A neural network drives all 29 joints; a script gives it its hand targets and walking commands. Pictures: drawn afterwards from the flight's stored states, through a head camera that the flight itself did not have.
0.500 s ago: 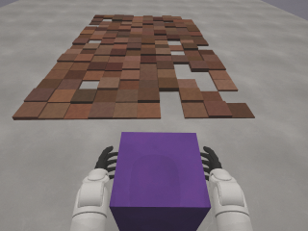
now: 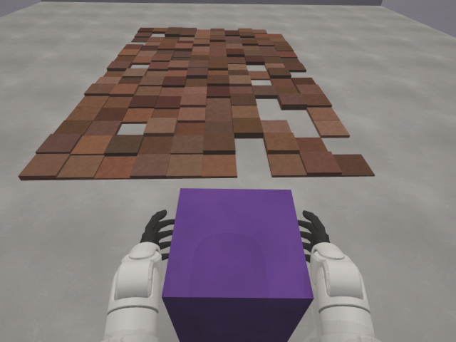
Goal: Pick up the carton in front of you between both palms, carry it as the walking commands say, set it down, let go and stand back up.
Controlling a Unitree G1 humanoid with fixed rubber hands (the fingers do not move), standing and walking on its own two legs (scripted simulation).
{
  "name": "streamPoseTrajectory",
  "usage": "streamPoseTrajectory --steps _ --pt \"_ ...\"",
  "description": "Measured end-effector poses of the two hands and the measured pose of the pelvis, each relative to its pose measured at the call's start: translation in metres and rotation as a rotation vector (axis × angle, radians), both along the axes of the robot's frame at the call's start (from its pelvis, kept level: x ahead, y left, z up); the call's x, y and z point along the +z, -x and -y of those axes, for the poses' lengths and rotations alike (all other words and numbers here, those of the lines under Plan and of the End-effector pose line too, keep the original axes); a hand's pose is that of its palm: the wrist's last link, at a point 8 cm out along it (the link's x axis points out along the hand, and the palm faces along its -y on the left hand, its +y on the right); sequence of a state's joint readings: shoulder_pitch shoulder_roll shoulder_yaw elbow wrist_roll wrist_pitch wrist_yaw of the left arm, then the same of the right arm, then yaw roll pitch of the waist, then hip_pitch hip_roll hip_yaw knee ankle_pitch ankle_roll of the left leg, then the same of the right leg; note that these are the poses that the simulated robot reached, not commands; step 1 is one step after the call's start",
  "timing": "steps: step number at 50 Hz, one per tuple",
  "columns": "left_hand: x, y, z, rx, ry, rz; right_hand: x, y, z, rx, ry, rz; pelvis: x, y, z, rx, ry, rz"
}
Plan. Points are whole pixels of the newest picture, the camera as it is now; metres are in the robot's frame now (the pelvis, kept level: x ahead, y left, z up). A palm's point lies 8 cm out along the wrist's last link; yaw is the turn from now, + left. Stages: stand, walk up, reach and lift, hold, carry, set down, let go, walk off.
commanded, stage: hold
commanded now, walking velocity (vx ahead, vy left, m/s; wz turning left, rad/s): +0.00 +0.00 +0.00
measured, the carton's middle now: (234, 269) +0.29 +0.00 -0.02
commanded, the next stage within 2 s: carry in 0.82 s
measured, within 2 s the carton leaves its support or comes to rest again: neither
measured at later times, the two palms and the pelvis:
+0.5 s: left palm (151, 248) +0.29 +0.15 +0.05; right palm (318, 248) +0.29 -0.15 +0.05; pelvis +0.01 +0.00 +0.00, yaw +0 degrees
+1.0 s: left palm (158, 234) +0.31 +0.14 +0.06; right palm (323, 237) +0.31 -0.16 +0.06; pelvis +0.03 -0.01 -0.01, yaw -2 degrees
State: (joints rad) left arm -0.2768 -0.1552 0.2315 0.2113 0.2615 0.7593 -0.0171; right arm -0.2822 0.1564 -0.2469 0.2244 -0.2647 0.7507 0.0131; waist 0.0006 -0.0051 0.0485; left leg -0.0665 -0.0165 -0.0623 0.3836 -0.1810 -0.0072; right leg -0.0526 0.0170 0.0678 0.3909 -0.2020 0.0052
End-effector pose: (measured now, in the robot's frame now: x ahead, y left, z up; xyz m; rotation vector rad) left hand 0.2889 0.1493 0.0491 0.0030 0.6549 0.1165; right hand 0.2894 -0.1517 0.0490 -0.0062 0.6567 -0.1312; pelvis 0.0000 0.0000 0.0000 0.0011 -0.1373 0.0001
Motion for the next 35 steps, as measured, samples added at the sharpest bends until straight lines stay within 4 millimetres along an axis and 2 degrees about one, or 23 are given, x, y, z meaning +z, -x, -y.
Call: streamPoseTrajectory --steps 35 --pt "-0.001 -0.003 0.000 -0.013 -0.022 -0.006 -0.001 -0.003 0.000 0.019 0.021 -0.007 0.002 -0.011 0.001 0.002 0.000 -0.007"
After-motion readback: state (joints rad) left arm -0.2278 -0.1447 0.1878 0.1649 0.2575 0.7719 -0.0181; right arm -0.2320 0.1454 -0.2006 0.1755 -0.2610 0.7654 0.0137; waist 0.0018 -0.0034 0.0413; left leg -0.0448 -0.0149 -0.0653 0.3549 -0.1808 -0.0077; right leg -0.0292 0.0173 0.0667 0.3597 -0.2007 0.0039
